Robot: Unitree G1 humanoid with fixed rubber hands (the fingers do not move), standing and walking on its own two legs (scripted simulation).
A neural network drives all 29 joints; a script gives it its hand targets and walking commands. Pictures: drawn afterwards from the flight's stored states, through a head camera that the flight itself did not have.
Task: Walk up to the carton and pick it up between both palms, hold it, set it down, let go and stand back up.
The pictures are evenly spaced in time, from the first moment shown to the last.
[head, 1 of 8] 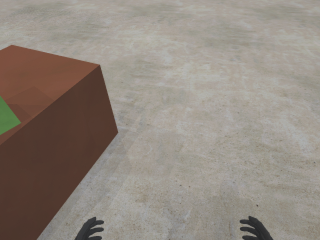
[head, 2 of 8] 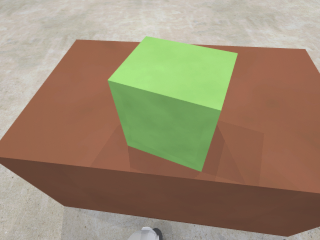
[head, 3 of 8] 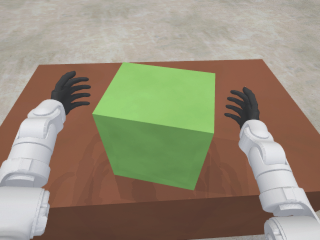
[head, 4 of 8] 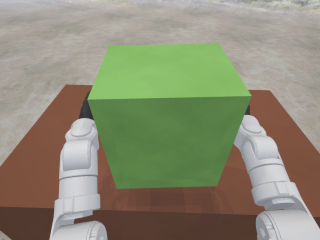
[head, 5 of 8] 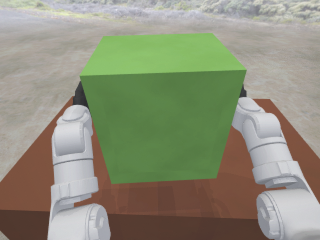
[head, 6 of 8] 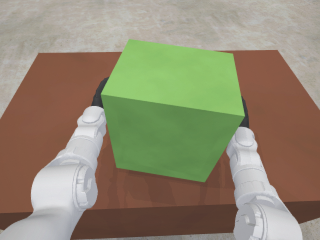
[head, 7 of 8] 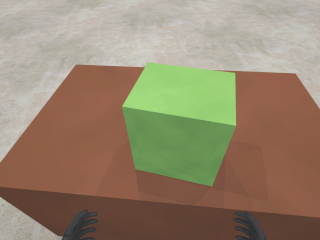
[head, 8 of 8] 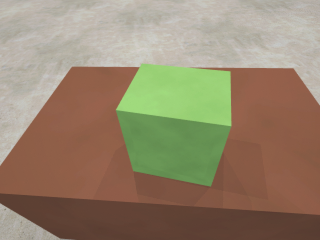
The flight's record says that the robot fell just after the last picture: no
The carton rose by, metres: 0.24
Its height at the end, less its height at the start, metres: +0.00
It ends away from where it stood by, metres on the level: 0.03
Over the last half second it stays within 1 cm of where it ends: yes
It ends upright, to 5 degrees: yes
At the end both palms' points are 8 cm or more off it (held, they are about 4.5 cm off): yes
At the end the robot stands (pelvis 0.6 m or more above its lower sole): yes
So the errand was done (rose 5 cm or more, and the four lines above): yes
